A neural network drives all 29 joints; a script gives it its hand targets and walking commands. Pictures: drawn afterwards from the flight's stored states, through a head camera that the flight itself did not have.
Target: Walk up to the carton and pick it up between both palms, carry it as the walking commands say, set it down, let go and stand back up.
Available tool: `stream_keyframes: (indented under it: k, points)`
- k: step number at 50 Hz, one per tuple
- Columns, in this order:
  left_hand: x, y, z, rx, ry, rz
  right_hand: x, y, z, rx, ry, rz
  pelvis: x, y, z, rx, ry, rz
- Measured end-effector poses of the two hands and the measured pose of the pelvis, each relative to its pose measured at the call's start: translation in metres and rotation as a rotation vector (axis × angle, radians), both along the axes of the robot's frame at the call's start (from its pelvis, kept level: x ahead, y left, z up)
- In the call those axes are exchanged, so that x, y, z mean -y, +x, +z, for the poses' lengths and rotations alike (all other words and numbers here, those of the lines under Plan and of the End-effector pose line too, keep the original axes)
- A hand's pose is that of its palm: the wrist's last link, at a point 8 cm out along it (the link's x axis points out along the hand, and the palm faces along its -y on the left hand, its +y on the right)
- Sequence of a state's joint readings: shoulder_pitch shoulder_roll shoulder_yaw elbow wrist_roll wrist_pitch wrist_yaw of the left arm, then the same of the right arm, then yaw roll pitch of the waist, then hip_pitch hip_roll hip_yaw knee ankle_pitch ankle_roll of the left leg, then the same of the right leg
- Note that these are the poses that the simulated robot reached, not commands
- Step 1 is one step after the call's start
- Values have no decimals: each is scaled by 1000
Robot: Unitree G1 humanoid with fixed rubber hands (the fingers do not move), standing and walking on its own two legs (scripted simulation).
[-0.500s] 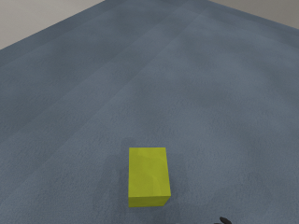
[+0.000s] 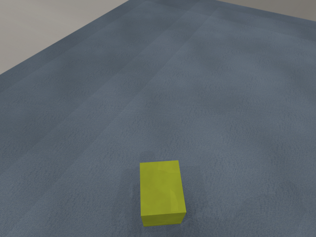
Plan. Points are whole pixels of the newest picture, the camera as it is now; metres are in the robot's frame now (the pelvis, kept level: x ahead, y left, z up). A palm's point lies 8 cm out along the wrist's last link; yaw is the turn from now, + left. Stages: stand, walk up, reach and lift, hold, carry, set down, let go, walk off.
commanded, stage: walk up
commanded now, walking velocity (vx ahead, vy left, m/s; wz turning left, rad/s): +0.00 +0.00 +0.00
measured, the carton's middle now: (160, 194) +0.41 -0.02 -0.65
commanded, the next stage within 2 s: stand in 0.04 s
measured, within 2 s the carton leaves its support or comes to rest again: neither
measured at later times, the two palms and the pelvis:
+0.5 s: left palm (78, 229) +0.16 +0.23 -0.14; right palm (243, 221) +0.17 -0.23 -0.13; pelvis -0.01 +0.00 -0.03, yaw +0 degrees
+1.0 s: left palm (87, 227) +0.17 +0.22 -0.18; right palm (230, 222) +0.18 -0.21 -0.18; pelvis -0.07 +0.01 -0.08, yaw -1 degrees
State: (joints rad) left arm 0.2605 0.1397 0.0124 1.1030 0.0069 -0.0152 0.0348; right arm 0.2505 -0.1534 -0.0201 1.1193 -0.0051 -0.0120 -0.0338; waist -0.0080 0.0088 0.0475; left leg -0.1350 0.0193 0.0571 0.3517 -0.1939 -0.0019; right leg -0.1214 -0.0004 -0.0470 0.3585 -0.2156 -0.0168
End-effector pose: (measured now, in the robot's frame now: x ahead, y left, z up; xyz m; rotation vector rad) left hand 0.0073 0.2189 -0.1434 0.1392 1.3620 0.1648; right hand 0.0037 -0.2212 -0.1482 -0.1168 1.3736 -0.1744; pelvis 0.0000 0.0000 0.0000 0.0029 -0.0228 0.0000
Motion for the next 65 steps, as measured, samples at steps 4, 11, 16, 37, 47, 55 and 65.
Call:
stream_keyframes:
  k: [4,11,16,37,47,55,65]
  points:
    - [3,-7,-1,-20,-3,9,3,0,0,-11,-4,2,2,1,0,-1,1,0]
    - [3,-16,-1,-46,4,20,5,2,-1,-21,-6,8,4,2,0,-3,2,-1]
    - [-9,46,-3,80,24,4,10,65,-2,109,-7,39,4,-6,-15,-80,-1,17]
    - [-3,138,-18,140,-25,-45,-11,136,-16,145,22,114,-12,-16,-48,-291,-3,-11]
    - [2,154,-35,260,-32,-41,-6,161,-27,276,12,124,-15,-56,-75,-276,1,-9]
    - [6,192,-40,342,-25,-30,-11,205,-37,340,21,131,-14,-83,-93,-255,8,-13]
    - [17,258,-47,447,-17,-18,-17,275,-44,443,23,128,-9,-99,-108,-353,15,-10]
